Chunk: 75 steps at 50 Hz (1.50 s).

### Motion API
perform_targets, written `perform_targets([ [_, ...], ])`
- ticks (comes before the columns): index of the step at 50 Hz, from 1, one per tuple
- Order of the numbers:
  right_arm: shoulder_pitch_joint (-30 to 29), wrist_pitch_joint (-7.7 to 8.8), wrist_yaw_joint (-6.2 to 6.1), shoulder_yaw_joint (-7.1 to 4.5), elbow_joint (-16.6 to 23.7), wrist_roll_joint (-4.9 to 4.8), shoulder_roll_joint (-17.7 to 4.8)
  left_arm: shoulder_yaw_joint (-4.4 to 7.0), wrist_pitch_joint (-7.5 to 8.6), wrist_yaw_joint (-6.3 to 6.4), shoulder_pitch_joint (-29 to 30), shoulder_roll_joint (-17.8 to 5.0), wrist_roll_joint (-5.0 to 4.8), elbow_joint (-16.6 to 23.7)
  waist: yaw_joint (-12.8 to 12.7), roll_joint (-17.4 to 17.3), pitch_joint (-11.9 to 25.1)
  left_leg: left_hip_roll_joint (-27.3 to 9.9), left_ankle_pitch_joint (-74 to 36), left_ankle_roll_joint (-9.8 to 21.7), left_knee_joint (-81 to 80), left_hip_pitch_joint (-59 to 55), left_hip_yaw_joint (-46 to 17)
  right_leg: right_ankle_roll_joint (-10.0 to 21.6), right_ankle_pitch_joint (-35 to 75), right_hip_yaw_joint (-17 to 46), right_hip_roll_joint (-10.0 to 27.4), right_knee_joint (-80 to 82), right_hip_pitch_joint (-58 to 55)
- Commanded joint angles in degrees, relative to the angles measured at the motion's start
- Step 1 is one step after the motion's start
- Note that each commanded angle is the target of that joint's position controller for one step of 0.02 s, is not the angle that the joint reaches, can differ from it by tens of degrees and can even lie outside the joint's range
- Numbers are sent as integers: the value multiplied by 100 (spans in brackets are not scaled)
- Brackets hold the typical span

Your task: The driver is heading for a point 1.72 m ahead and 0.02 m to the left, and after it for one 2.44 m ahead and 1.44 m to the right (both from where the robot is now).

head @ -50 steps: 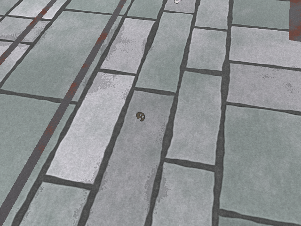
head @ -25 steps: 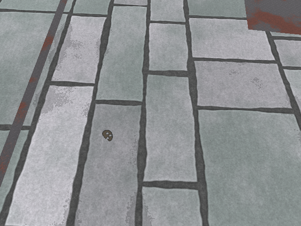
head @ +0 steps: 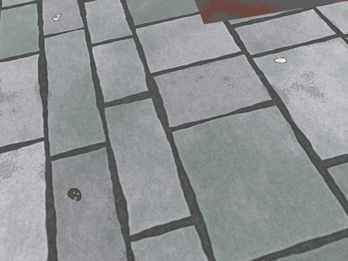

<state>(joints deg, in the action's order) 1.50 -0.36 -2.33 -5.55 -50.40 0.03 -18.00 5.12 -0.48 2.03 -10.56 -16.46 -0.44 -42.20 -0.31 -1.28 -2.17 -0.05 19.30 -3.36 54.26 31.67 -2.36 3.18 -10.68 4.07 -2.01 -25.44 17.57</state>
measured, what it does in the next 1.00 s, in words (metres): walks ahead: left foot, then right foot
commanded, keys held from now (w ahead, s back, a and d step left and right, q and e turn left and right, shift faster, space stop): e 0.14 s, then no key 0.14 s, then w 0.72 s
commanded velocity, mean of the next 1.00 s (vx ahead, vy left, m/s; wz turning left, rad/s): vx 0.25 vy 0.00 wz -0.22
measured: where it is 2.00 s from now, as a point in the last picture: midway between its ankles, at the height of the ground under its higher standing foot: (217, 170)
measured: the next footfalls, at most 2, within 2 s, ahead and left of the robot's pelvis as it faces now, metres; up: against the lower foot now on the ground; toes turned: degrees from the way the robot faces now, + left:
left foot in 0.20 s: +0.08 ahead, +0.14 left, +0.00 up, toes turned -11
right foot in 0.56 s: +0.05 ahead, -0.11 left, +0.00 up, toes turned -11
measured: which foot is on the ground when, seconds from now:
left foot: up 0.00-0.18, down 0.20-0.56, up 0.58-0.98, down 1.00-1.00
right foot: down 0.00-0.20, up 0.22-0.54, down 0.56-1.00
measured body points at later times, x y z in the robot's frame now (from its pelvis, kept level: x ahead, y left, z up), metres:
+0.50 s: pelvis +0.04 +0.02 +0.00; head +0.06 +0.02 +0.45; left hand +0.24 +0.26 -0.10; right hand +0.04 -0.27 -0.12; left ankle +0.04 +0.15 -0.74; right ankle +0.00 -0.11 -0.72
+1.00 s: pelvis +0.24 -0.01 -0.03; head +0.27 -0.01 +0.42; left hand +0.25 +0.29 -0.15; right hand +0.43 -0.28 -0.11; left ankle +0.40 +0.07 -0.75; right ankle +0.01 -0.11 -0.74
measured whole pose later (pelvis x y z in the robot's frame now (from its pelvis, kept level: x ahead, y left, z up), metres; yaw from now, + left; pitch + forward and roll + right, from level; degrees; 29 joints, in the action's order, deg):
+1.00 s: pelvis +0.24 -0.01 -0.03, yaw -11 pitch +3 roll -1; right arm -0.7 5.2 3.5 -1.7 -42.6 -1.0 -16.1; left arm 4.0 2.9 0.8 -27.2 -16.8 -1.0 -48.4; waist -4.5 -0.9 -1.5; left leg -0.7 2.1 3.9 29.3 30.3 2.1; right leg -1.1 -26.0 0.2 1.4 -16.3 -7.8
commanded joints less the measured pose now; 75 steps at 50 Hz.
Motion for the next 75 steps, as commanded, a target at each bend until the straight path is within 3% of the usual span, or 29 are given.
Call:
perform_targets([
  [1,-179,80,32,-31,344,-14,-327,268,31,56,126,-1066,-5,423,-18,928,804,34,-113,-75,-722,0,-147,1015,1399,1497,1315,518,-937],
  [7,129,207,160,-49,370,-67,-476,236,-71,3,350,-1064,-17,583,43,1108,819,218,-20,32,-1978,-903,-159,904,1743,2148,1156,180,-783],
  [9,618,261,225,-71,239,-33,-543,166,-129,50,471,-938,-56,652,303,998,916,58,-1192,208,-3257,-1799,-65,528,1470,1969,867,-199,-594],
  [10,770,254,218,-139,233,62,-858,92,-140,70,250,-691,0,665,200,360,1046,-773,-1770,493,-3468,-2510,-754,215,435,1576,475,-867,-34],
  [11,567,186,162,-207,284,153,-1311,31,-94,50,-82,-427,15,739,-221,-1246,876,-1840,-3270,1310,-3491,-2973,-2058,-134,-1946,582,-540,-1891,1179],
  [12,628,201,171,-136,351,250,-1035,148,-19,36,45,-901,74,766,20,-1389,900,-2477,-3447,2150,-3627,-2672,-2832,-373,-2871,554,-448,-3211,1518],
  [13,430,219,154,-75,463,212,-840,259,-6,18,-1,-1202,3,645,-18,-857,782,-2244,-3205,2113,-3590,-2530,-2384,-435,-2531,688,-298,-3936,1533],
  [14,192,210,137,-45,493,120,-705,276,-42,22,-60,-1145,-19,521,-120,-630,648,-1834,-2924,1804,-3502,-2453,-1822,-520,-2158,653,-250,-4155,1552],
  [18,686,166,86,20,279,-72,-590,48,-45,-86,160,-531,-33,532,182,-945,351,-1189,594,1441,-4215,-2528,-1330,-642,-1186,37,2,-3231,1679],
  [23,1062,251,102,-65,208,-106,-981,-75,230,-158,606,-389,-51,625,439,-937,177,-1295,344,1489,-4320,-2193,-1121,-478,-1286,-538,167,-1123,508],
  [27,1051,269,219,28,202,-192,-756,17,315,-156,-343,-520,-112,207,-94,-618,276,-1135,377,1280,-3792,-1218,-898,-85,-246,-664,72,330,-1492],
  [28,896,320,262,149,264,-118,-385,59,314,-114,-890,-630,-133,91,-360,-363,508,-882,398,987,-3075,-626,-581,72,-421,-66,538,408,-2348],
  [29,689,419,324,291,481,8,127,162,299,-56,-1440,-1104,-55,21,-479,994,768,-224,711,529,-1184,557,306,531,-869,1663,1722,770,-3200],
  [30,370,538,302,189,750,-135,-293,263,344,-149,-1707,-1462,15,-40,-621,1635,440,-32,1474,497,-97,1548,312,1289,-1772,3159,2539,1383,-2837],
  [31,347,583,310,74,737,-226,-685,144,434,-186,-1434,-1051,23,28,-495,1127,-39,-418,1180,568,578,1931,-8,1343,-2302,3038,2412,1504,-2579],
  [34,503,618,392,53,569,-135,-615,7,521,-221,-890,-689,5,152,-203,901,-364,-730,-174,621,526,1971,-38,942,-1176,1816,1786,1756,-2196],
  [40,-138,583,484,251,806,-67,-91,40,508,-151,-1082,-782,-1,37,-289,704,-277,-471,-1873,231,-1274,833,346,785,748,299,1236,1925,-1361],
  [46,-609,596,602,261,1120,-132,-299,103,495,-130,-1382,-948,-102,-236,-235,726,-438,-282,-1985,546,-2341,301,269,638,1092,220,1675,1730,-1768],
  [48,-265,609,596,181,1081,-114,-498,134,435,-111,-1331,-1061,-78,-265,10,822,-122,-73,-1601,729,-2399,-303,445,512,2596,124,1698,1153,-2086],
  [50,1284,570,491,-46,673,-108,-901,63,350,-65,-1350,-953,-15,-259,767,768,956,85,-1537,1049,-2307,-2575,585,208,3865,-282,1253,-863,-1521],
  [51,2144,535,421,-147,538,-8,-1346,-75,364,-57,-1656,-546,87,-102,875,-185,1857,-1213,-1092,1538,-2244,-4529,-1127,-53,1963,-489,785,-2929,104],
  [52,2324,540,494,-143,451,-7,-1500,-240,500,-102,-2290,32,-23,-116,486,-1715,2687,-2212,606,2264,-3361,-5580,-3990,-271,-2235,143,-185,-4516,1614],
  [53,2047,555,481,-5,491,-97,-970,-98,598,-140,-1652,-637,-177,-99,689,-1146,1986,-2042,1221,2007,-3840,-5138,-3987,-214,-2175,527,127,-5082,2276],
  [54,1665,553,448,49,541,-94,-790,-46,651,-168,-1087,-837,-261,65,615,-767,1126,-1894,882,1779,-3892,-4322,-3074,-126,-1676,273,431,-5049,2569],
  [56,1052,571,445,105,660,42,-578,-37,661,-115,-739,-749,-86,103,242,-151,487,-1493,-378,1642,-4090,-2808,-2009,-89,-812,104,904,-4444,2075],
  [60,929,695,440,126,579,19,-467,-74,433,-108,-926,-441,-35,47,-112,-318,265,-1252,-1030,1804,-4682,-1916,-1166,-217,-349,66,1145,-3857,1667],
  [68,1662,599,285,83,318,-80,-772,-209,581,-234,692,-192,-4,481,425,-47,-151,-941,-1925,1523,-4801,-2336,-147,-414,1819,-358,874,-1172,1888],
  [72,2092,444,269,65,139,-112,-837,-229,644,-395,1287,-242,-60,734,613,-92,-274,-1272,-2159,1509,-4442,-3202,-252,-278,1522,-388,699,-547,2117],
  [75,2058,340,223,21,102,-127,-939,-165,661,-469,1085,-439,-52,771,342,-289,-58,-1468,-3282,1347,-3883,-3745,-300,-35,786,-442,509,-309,1723],
])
